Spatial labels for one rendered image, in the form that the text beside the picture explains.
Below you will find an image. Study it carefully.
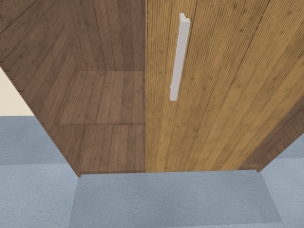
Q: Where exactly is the handle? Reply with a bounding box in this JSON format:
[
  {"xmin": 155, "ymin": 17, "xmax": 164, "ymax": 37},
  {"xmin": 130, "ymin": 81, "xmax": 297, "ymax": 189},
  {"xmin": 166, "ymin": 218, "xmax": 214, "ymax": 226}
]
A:
[{"xmin": 169, "ymin": 12, "xmax": 191, "ymax": 101}]

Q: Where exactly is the wardrobe door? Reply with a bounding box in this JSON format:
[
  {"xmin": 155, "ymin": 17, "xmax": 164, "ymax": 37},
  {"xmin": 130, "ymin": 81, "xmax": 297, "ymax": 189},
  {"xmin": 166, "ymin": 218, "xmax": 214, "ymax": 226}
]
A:
[
  {"xmin": 145, "ymin": 0, "xmax": 304, "ymax": 173},
  {"xmin": 243, "ymin": 95, "xmax": 304, "ymax": 164}
]

